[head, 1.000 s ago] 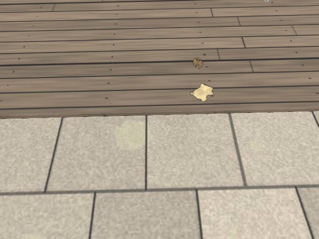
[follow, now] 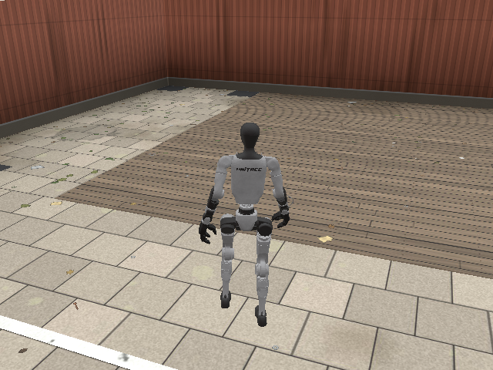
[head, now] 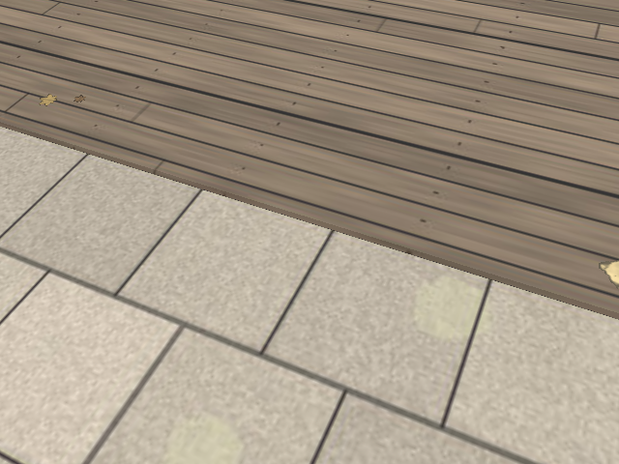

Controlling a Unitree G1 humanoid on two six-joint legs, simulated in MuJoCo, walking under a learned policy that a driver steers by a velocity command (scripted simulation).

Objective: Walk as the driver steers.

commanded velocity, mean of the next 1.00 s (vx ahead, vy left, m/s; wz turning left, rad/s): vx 0.48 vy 0.00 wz -0.51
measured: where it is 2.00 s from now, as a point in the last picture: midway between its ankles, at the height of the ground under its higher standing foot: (502, 293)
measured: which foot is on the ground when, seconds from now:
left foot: up 0.00-0.10, down 0.12-0.62, up 0.64-1.00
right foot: down 0.00-0.12, up 0.14-0.60, down 0.62-1.00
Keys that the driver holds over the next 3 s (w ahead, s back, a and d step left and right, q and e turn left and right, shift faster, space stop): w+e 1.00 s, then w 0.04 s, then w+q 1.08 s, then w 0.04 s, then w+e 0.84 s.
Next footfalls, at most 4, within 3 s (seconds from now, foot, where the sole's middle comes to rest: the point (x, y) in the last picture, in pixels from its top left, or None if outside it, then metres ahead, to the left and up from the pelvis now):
0.12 left None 0.16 0.13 -0.79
0.62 right None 0.41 -0.14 -0.79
1.16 left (436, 361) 0.77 -0.18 -0.79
1.68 right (550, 313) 0.91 -0.47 -0.79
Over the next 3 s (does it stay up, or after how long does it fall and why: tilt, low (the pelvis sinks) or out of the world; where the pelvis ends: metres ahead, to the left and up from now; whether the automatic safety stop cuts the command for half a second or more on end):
stays up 1.47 -0.48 -0.01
